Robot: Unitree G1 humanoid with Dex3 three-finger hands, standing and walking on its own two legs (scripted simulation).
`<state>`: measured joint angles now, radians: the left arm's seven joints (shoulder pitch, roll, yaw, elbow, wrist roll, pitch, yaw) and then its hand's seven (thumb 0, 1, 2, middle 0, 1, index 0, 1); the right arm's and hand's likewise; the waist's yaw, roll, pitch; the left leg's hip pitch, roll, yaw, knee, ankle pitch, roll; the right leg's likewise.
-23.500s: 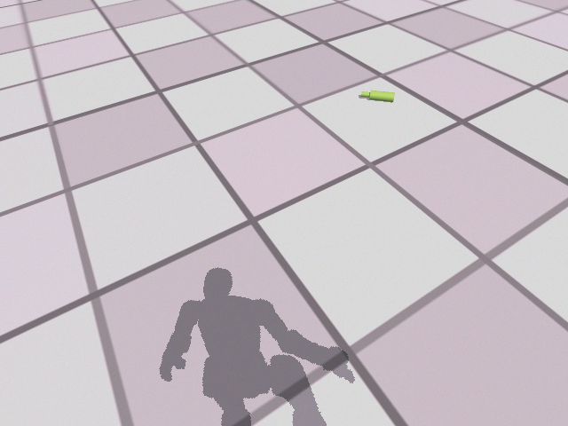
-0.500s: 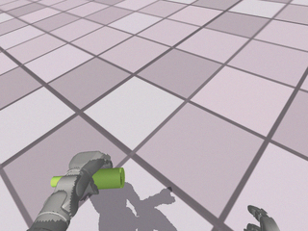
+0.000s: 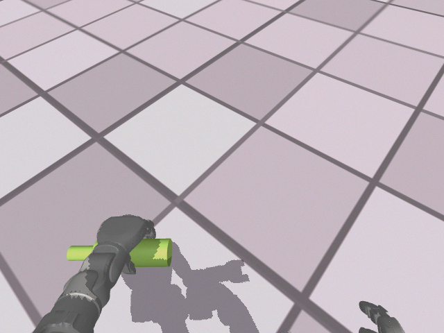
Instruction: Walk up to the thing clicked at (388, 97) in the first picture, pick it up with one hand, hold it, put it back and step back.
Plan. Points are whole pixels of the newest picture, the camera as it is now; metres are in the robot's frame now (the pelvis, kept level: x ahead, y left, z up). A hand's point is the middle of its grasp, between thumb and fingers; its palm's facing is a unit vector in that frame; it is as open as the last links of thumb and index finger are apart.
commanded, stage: crouch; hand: left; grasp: from above
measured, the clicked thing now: (120, 252) +0.32 +0.25 -0.11
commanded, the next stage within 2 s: lower in 1.66 s
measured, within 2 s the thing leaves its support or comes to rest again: neither
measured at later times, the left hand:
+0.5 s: hand (154, 258) +0.37 +0.24 -0.32, palm faces -0.44 +0.06 -0.90, open 8.8 cm
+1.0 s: hand (163, 264) +0.40 +0.25 -0.48, palm faces -0.45 +0.02 -0.89, open 8.9 cm
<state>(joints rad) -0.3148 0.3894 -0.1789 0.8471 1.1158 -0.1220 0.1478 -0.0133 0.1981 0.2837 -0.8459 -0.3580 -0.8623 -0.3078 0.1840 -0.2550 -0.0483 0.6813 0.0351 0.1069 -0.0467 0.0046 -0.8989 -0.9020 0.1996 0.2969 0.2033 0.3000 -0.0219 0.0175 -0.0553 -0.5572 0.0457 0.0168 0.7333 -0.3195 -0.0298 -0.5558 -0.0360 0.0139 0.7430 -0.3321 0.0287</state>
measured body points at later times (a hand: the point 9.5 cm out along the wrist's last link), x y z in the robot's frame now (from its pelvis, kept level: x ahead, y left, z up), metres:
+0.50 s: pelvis -0.05 +0.02 -0.20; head +0.12 +0.02 +0.22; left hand +0.39 +0.23 -0.27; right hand -0.02 -0.26 -0.32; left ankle +0.02 +0.14 -0.71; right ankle +0.02 -0.14 -0.71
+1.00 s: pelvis -0.06 +0.01 -0.33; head +0.17 +0.05 +0.06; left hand +0.42 +0.25 -0.43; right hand -0.01 -0.27 -0.44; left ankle +0.02 +0.14 -0.71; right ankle +0.02 -0.14 -0.71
